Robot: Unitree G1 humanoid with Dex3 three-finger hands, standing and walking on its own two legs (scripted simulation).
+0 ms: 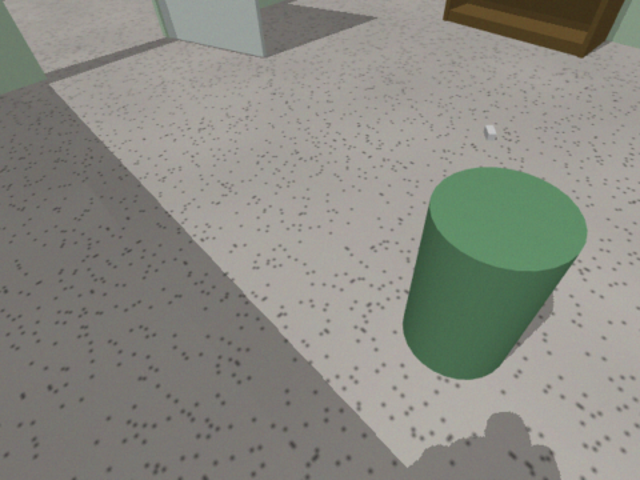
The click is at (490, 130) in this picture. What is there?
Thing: small box
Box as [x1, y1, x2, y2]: [483, 125, 496, 140]
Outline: 485,125 483,131 486,139 494,140 496,133 493,126
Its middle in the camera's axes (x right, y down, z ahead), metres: +0.93 -0.60 +2.14
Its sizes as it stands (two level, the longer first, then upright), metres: 0.087 0.043 0.040
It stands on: the floor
